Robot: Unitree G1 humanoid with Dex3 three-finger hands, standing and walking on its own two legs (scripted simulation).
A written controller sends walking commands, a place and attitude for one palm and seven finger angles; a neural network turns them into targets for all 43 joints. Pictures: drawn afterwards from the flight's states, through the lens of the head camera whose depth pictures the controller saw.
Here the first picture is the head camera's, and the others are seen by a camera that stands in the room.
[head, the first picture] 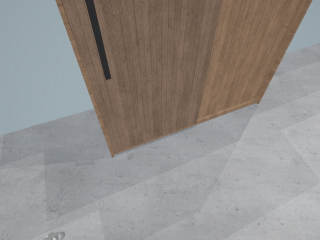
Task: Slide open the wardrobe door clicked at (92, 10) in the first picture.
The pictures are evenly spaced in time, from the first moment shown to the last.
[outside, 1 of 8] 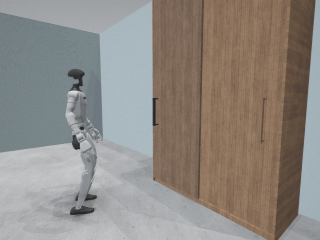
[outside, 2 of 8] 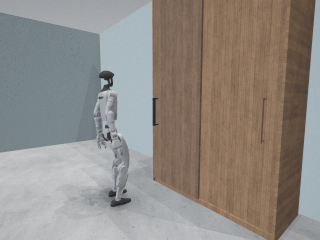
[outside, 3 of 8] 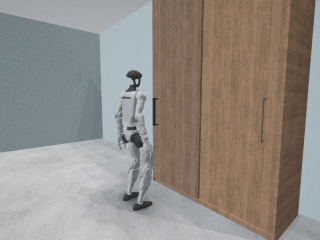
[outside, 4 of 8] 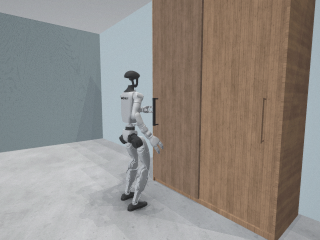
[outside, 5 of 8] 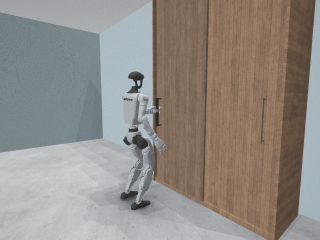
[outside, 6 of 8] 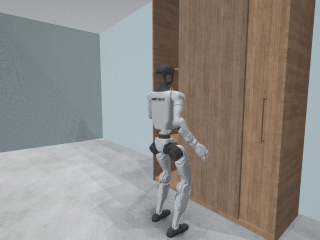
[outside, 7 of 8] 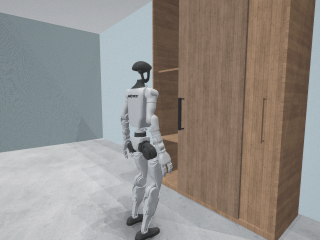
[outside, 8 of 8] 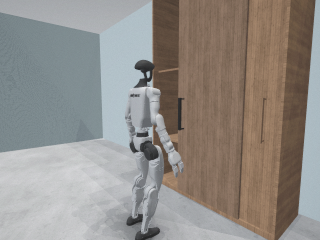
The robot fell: no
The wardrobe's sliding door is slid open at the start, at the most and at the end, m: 0.00 0.43 0.42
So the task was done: yes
